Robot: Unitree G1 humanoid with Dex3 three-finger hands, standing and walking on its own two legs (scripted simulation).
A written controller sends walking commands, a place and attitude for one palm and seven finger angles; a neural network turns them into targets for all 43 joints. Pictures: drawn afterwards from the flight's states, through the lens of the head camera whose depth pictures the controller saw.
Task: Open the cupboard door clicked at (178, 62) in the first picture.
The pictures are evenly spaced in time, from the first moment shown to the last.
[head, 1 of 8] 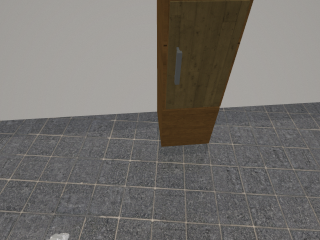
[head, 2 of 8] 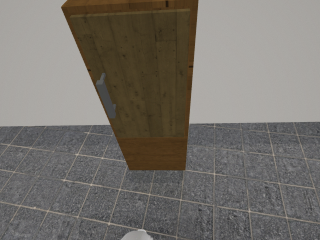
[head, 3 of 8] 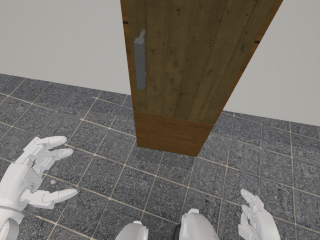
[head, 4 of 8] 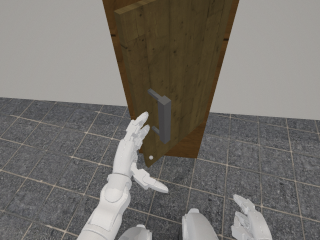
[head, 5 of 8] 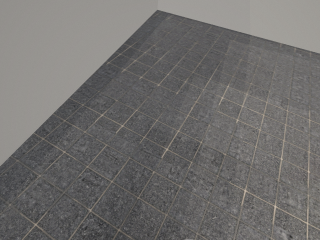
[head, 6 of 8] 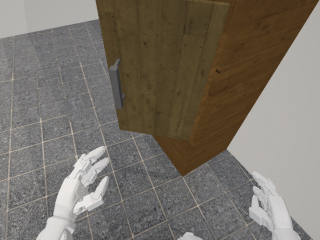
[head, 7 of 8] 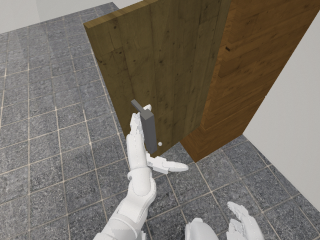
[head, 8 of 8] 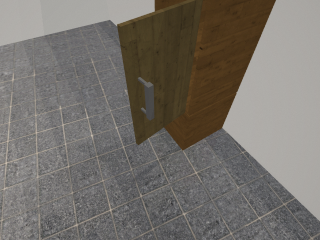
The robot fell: no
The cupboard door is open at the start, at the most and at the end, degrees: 0 99 99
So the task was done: yes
